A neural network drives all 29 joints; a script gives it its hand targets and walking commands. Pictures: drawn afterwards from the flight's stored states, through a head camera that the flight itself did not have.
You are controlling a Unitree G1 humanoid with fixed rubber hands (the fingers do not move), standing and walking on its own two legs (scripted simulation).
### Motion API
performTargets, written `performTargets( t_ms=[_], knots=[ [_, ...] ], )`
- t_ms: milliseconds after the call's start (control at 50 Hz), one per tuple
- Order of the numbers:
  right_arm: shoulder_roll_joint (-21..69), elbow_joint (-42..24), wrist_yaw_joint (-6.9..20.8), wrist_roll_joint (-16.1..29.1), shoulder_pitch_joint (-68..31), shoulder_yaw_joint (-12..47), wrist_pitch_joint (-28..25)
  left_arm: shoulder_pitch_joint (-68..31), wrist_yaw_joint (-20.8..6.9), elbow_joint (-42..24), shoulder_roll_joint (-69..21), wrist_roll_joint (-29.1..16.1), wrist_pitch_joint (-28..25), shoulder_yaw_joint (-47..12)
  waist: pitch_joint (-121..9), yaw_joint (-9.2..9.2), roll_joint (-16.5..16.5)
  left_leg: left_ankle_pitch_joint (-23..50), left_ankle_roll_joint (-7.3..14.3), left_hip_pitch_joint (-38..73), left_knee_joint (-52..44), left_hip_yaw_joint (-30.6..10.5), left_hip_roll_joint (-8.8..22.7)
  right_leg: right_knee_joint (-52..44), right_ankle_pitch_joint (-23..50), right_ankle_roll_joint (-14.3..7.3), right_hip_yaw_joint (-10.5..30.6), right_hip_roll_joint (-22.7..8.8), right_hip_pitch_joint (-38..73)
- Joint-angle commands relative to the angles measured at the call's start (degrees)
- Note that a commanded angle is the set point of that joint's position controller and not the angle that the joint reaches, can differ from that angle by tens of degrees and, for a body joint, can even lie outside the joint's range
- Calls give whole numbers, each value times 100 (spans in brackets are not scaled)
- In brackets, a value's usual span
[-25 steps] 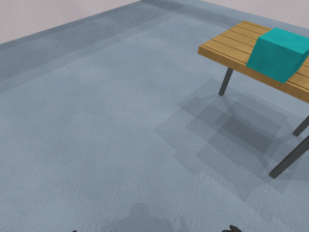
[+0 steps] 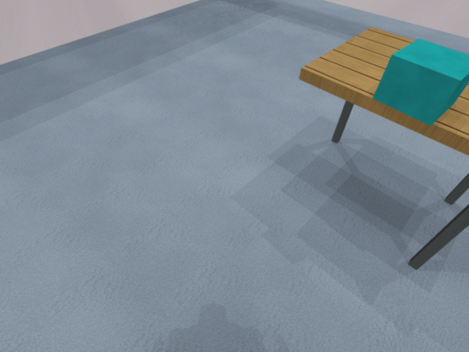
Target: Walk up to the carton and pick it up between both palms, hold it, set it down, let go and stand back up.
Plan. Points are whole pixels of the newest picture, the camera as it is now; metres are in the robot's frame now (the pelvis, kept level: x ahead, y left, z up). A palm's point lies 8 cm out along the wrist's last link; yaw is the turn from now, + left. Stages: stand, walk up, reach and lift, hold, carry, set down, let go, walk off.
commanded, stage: stand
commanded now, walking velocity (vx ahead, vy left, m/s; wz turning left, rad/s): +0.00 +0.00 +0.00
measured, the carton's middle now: (424, 80) +0.90 -0.64 +0.01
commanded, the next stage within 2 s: none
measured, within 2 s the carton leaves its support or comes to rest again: neither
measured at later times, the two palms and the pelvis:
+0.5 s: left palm out of the picture +0.02 +0.23 -0.13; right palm out of the picture +0.03 -0.24 -0.13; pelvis +0.00 +0.00 +0.01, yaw +0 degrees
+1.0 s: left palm out of the picture -0.02 +0.21 -0.14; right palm out of the picture -0.02 -0.22 -0.14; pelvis -0.01 +0.00 +0.01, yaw +1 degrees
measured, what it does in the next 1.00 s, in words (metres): stands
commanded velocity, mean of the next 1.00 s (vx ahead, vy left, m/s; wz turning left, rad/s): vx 0.00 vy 0.00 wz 0.00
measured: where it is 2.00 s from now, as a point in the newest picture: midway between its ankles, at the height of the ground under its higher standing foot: outside the picture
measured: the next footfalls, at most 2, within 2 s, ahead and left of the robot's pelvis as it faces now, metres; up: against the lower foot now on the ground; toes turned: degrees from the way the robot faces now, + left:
none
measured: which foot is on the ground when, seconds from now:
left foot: down 0.00-1.00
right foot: down 0.00-1.00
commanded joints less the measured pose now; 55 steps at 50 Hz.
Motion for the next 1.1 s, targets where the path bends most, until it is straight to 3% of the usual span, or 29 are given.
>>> performTargets(
  t_ms=[0, 20, 80, 100, 120, 180, 280, 340, 440, 460, 480, 500, 520, 560, 580, 600, 660, 740, 800, 820, 840, 860, 880, 900, 940, 980, 1020, 1040, 1080],
  knots=[
    [-523, -170, -57, 54, 48, -151, -99, 83, 59, -174, 475, 31, -98, 137, -61, 3, 44, 383, 305, 9, -753, -615, 323, -397, 846, -250, 329, -222, 151],
    [-443, -57, -49, 17, 25, -105, -117, 231, 62, -65, 504, 9, -114, 154, -149, 142, -132, 649, 329, 53, -670, -540, 361, -490, 906, -222, 329, -290, 298],
    [-484, 131, -47, 33, 183, -131, -128, 282, 56, 85, 403, -6, -139, 110, -251, 124, 45, 1062, 279, 233, -639, -430, 279, -440, 1031, -240, 303, -256, 387],
    [-413, 231, -63, 23, 212, -144, -119, 73, 73, 146, 462, -1, -127, 124, -47, -28, -2, 1211, 301, 303, -601, -446, 358, -606, 1157, -239, 309, -322, 225],
    [-544, 168, -72, -34, 30, -196, -105, 197, 112, 160, 462, -11, -142, 107, -210, 133, -295, 1054, 295, 304, -591, -389, 333, -590, 1233, -235, 396, -410, 407],
    [-502, 278, -95, 0, 143, -190, -106, 247, 129, 302, 502, -35, -150, 104, 8, 50, -273, 1305, 295, 306, -670, -440, 362, -579, 1295, -230, 422, -399, 340],
    [-429, 509, -93, 13, 84, -150, -76, 250, 100, 521, 354, -26, -148, 82, 495, 37, 331, 853, 246, 132, -847, -410, 337, -753, 906, -266, 490, -353, 57],
    [-576, 670, -94, 16, 101, -248, -70, 187, 161, 681, 553, -6, -118, 103, 367, -35, -241, 474, 292, 294, -979, -604, 372, -847, 627, -228, 310, -277, 134],
    [-200, 1034, -99, 14, 315, -107, -79, 315, 139, 1004, 501, -103, -69, 139, 473, -61, 105, 767, 166, 317, -935, -393, 298, -969, 851, -167, 444, -367, 196],
    [-149, 1030, -84, 93, 402, -110, -35, 232, 146, 989, 508, -56, -72, 111, 291, -136, -168, 876, 120, 639, -1026, -456, 342, -1082, 413, -202, 470, -415, 33],
    [-219, 1108, -80, 27, 300, -112, -49, 196, 126, 1044, 238, -56, -61, 80, 366, 17, 20, 604, 180, 400, -911, -477, 314, -966, 533, -192, 376, -280, 300],
    [-258, 1054, -112, 3, 197, -111, -35, 237, 166, 1005, 270, -6, -78, 64, 168, -54, 139, 529, 256, 413, -898, -535, 372, -908, 677, -193, 402, -356, 342],
    [-276, 1092, -124, 21, 279, -135, -35, 22, 163, 1047, 266, 8, -60, 69, 553, -82, -60, 552, 190, 134, -969, -494, 311, -974, 628, -164, 390, -346, 219],
    [-122, 1185, -124, 19, 196, -25, -60, 379, 155, 1213, 231, -100, -39, 65, 548, 97, 216, 129, 229, -145, -1199, -643, 429, -988, 514, -177, 335, -321, 537],
    [-192, 1268, -123, 54, 403, -66, -89, 352, 166, 1252, 161, -92, -24, 59, 418, 77, -28, 241, 196, 70, -1218, -611, 377, -815, 579, -193, 334, -338, 476],
    [-320, 1310, -115, 39, 386, -82, -81, 413, 147, 1317, 301, -49, -21, 66, 385, 53, 163, 252, 255, 83, -1278, -742, 432, -824, 632, -194, 262, -294, 474],
    [-149, 1403, -168, 59, 402, -30, -41, 485, 94, 1439, 253, -19, -56, 74, 401, 134, 55, 135, 260, 59, -1232, -755, 447, -906, 657, -135, 258, -298, 572],
    [-173, 1426, -153, 40, 414, -66, -52, 237, 125, 1523, 269, -53, -27, 61, 313, -54, -73, 529, 224, 463, -1105, -569, 388, -1037, 524, -173, 319, -310, 221],
    [-170, 1572, -154, 36, 558, -2, -38, 421, 153, 1631, 244, -17, -50, 65, 541, 72, 59, 348, 167, 157, -1147, -523, 329, -1021, 451, -228, 425, -420, 347],
    [-184, 1588, -121, 98, 642, -36, -49, 342, 159, 1624, 215, -47, -18, 6, 576, -77, 43, 298, 155, 82, -1192, -541, 317, -933, 471, -181, 341, -350, 315],
    [-166, 1589, -138, 35, 483, -36, -55, 351, 128, 1611, 309, -49, -13, 88, 636, 99, -40, 219, 230, -22, -1219, -534, 371, -1021, 238, -206, 448, -421, 300],
    [-241, 1598, -158, 15, 468, -46, -50, 314, 131, 1646, 194, -70, -26, 54, 595, 50, -31, 189, 180, 41, -1155, -562, 338, -1070, 155, -209, 455, -317, 204],
    [-258, 1596, -149, 13, 560, -81, -21, 247, 135, 1643, -33, -18, -26, -63, 574, -29, 261, 94, 153, 139, -1223, -561, 386, -987, 311, -167, 321, -288, 220],
    [-104, 1525, -155, -4, 390, -40, -29, 404, 150, 1701, 27, -32, -25, -11, 468, 117, 290, 11, 182, 112, -1221, -586, 362, -958, 410, -198, 377, -285, 318],
    [13, 1674, -115, 51, 534, -6, -44, 443, 157, 1776, 7, -51, -13, -35, 533, -7, 334, 104, 166, 71, -1184, -551, 312, -1096, 312, -146, 316, -330, 274],
    [136, 1703, -127, 79, 562, 14, -20, 344, 147, 1805, 21, -66, 6, -29, 683, -43, -171, 293, 104, 163, -1005, -503, 266, -1144, 68, -146, 361, -311, -79],
    [-78, 1600, -165, 18, 394, -35, 29, 496, 201, 1871, 151, -61, -31, -22, 570, 5, 14, 230, 135, 232, -1039, -496, 278, -1225, -100, -164, 380, -325, -34],
    [-108, 1593, -147, 14, 392, -53, 10, 362, 178, 1874, 153, -29, -45, 6, 556, 49, -239, 181, 167, 88, -1077, -621, 355, -1149, 75, -226, 409, -361, 65],
    [-191, 1705, -127, 33, 531, -58, -43, 438, 178, 1870, 225, -14, -60, 1, 455, -17, -206, 387, 136, 270, -941, -392, 262, -1323, -11, -257, 578, -435, 148]
  ],
)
